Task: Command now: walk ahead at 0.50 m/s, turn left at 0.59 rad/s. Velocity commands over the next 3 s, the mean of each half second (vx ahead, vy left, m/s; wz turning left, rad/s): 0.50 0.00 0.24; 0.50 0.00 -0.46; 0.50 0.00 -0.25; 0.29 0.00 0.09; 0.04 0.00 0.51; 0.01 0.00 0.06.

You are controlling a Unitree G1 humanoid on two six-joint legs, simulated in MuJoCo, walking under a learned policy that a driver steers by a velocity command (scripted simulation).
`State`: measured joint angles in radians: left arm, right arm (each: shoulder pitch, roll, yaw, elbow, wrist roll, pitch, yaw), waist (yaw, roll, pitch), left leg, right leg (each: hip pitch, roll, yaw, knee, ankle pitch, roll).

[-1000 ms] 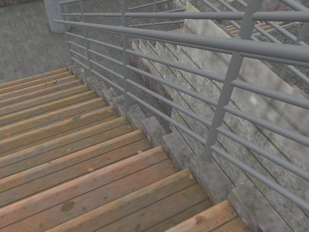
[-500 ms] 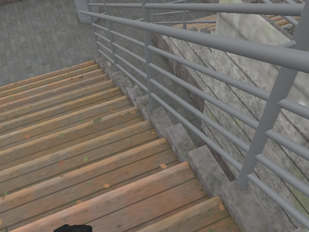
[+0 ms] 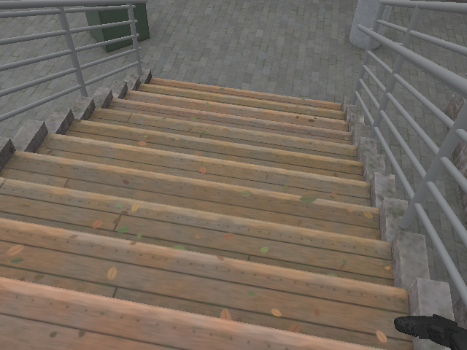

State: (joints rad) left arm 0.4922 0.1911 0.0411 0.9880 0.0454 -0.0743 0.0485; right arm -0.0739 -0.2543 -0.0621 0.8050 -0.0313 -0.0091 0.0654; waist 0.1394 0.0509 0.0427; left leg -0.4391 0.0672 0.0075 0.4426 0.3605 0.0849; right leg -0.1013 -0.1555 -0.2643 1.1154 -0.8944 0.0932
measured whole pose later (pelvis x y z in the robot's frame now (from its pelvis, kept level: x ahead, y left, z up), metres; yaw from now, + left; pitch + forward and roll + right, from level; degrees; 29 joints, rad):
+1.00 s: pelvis +0.54 +0.00 -0.23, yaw -11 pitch +0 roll -1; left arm 0.49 0.21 0.06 0.98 0.00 -0.04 0.03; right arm 0.15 -0.22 -0.03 0.87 -0.06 -0.02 -0.01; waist 0.04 0.03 0.01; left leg -0.76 0.08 -0.08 1.02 0.08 -0.02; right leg -0.22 0.19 0.12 0.61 -0.38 -0.13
